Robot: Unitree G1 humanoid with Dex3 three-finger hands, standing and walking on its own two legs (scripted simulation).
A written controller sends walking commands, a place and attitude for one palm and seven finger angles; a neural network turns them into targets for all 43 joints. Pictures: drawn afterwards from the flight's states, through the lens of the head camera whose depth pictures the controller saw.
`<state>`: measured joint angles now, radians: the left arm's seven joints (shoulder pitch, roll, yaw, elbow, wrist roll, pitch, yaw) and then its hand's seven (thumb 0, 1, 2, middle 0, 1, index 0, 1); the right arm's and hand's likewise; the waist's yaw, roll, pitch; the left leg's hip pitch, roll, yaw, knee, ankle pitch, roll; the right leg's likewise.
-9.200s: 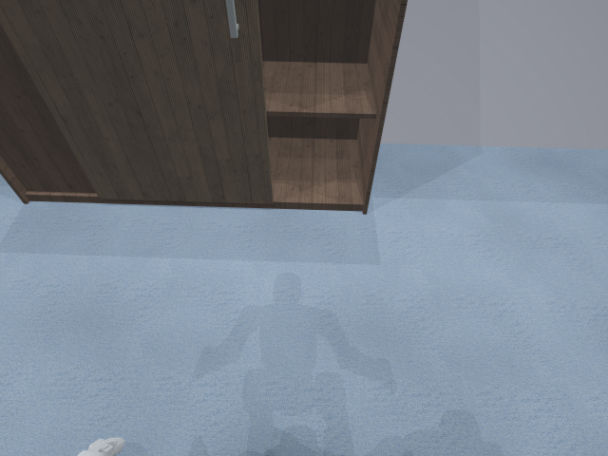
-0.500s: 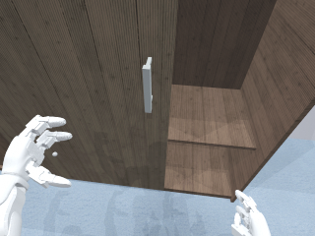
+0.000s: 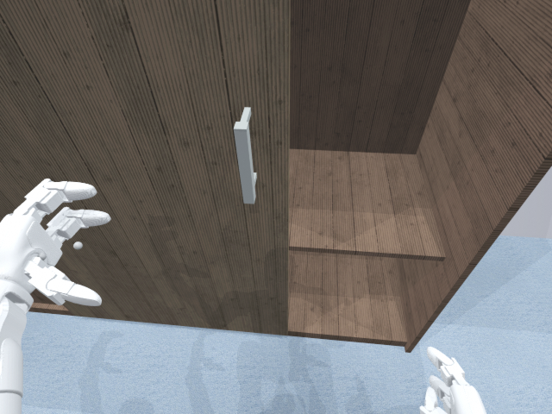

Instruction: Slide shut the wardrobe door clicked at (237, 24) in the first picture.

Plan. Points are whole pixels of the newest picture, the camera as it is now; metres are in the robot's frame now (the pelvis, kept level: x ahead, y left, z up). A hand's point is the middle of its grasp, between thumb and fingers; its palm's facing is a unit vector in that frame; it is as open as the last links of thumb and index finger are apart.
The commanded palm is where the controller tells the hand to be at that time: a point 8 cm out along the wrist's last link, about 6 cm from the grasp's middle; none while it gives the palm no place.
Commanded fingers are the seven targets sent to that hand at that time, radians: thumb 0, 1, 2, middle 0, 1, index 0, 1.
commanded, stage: raise the hand with hooked fingers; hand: left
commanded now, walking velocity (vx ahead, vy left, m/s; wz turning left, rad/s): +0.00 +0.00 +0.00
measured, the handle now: (248, 158) +0.49 +0.09 +0.12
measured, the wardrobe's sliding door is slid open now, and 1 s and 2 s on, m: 0.42 0.42 0.42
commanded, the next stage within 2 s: move the hooked fingers beside the handle in 0.26 s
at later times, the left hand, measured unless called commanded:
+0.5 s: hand (76, 249) +0.27 +0.27 +0.15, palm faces +0.08 -0.99 -0.06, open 14.0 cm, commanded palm +0.25 +0.31 +0.15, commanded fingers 0.00 -0.50 0.30 -0.30 -1.20 -0.30 -1.20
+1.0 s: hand (131, 212) +0.34 +0.23 +0.14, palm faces +0.02 -1.00 -0.03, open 14.0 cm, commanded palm +0.31 +0.28 +0.14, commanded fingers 0.00 -0.50 0.30 -0.30 -1.20 -0.30 -1.20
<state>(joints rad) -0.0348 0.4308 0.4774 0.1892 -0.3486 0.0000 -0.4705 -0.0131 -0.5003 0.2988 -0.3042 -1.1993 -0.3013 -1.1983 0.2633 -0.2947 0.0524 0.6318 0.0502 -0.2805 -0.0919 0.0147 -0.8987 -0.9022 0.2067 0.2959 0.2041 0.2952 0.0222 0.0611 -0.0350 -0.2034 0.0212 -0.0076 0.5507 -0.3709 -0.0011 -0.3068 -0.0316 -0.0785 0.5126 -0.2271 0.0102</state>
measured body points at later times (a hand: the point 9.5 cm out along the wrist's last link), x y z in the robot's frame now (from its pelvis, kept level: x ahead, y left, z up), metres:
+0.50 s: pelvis -0.01 +0.00 +0.00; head -0.01 -0.02 +0.45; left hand +0.26 +0.32 +0.15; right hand +0.16 -0.24 -0.08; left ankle -0.05 +0.12 -0.73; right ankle +0.02 -0.13 -0.73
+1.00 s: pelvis -0.01 +0.00 +0.00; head +0.01 -0.02 +0.45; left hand +0.33 +0.28 +0.14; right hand +0.13 -0.25 -0.09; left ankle -0.05 +0.12 -0.73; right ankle +0.02 -0.13 -0.73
